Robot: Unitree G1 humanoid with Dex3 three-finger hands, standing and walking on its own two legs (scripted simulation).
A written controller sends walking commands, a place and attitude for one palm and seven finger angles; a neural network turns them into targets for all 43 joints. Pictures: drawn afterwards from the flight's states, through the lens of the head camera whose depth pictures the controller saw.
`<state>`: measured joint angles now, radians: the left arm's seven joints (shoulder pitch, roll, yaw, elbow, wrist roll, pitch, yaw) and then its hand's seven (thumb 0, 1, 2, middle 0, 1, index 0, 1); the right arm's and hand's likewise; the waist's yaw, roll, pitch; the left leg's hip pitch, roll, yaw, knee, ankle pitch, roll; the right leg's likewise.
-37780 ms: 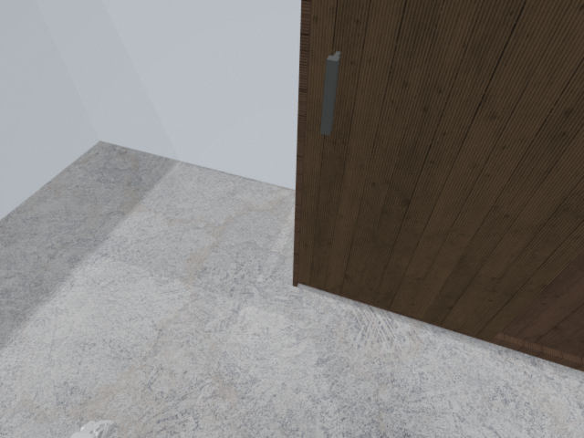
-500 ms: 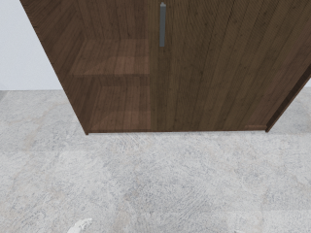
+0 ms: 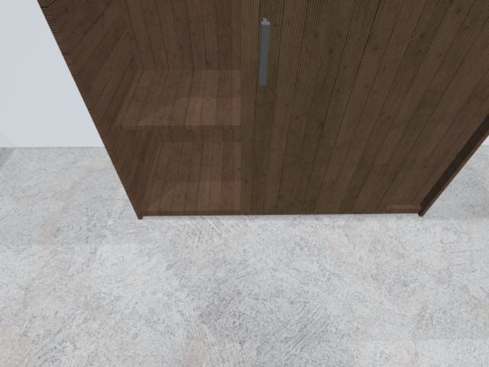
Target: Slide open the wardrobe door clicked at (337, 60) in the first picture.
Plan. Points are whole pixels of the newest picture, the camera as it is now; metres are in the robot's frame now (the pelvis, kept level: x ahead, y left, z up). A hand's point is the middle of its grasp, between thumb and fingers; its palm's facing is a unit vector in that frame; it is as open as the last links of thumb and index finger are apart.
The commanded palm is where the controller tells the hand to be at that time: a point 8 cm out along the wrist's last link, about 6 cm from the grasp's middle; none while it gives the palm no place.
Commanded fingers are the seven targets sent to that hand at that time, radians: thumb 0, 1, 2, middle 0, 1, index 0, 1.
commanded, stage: let the arm hang, fingers relaxed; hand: left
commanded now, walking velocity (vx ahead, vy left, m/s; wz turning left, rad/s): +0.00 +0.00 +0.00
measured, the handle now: (263, 52) +0.89 -0.01 +0.09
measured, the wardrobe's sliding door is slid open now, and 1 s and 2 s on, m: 0.50 0.50 0.50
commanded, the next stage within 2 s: look to check the result in 0.36 s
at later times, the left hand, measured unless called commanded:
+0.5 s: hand out of the picture -0.01 +0.18 -0.18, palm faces -0.01 -0.99 -0.16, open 7.4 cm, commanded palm none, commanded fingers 0.00 0.90 0.90 -0.20 -0.30 -0.20 -0.30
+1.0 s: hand out of the picture -0.01 +0.19 -0.18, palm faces -0.02 -0.98 -0.18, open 7.4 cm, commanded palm none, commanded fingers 0.00 0.90 0.90 -0.20 -0.30 -0.20 -0.30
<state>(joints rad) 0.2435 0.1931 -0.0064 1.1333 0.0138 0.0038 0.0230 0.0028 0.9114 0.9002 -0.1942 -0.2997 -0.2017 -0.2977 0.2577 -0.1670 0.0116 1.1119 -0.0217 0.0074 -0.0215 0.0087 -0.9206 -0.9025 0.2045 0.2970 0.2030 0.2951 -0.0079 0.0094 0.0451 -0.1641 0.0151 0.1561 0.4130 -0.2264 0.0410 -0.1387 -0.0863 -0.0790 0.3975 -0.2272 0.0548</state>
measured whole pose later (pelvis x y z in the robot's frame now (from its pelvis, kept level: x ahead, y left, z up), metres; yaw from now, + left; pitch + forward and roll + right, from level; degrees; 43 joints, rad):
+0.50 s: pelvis -0.01 +0.01 +0.00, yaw -1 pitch -2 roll +0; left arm 0.26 0.15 0.00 1.15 0.02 0.00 0.03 0.00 0.91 0.90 -0.20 -0.30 -0.20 -0.30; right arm 0.28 -0.14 0.00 1.13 -0.02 0.00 -0.03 0.00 -0.91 -0.90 0.20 0.30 0.20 0.29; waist -0.01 -0.02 0.06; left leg -0.18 0.00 0.17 0.42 -0.22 0.06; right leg -0.15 -0.10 -0.06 0.40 -0.21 0.07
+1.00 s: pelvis -0.02 +0.02 +0.00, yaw -1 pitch -2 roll +0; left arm 0.24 0.17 0.00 1.14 0.02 0.00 0.02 0.00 0.91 0.90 -0.19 -0.30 -0.20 -0.30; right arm 0.25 -0.16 0.00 1.12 -0.02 0.00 -0.02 0.00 -0.91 -0.90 0.20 0.30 0.20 0.30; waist -0.01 -0.01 0.07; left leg -0.19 0.00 0.18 0.42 -0.21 0.07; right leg -0.17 -0.10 -0.06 0.40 -0.20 0.08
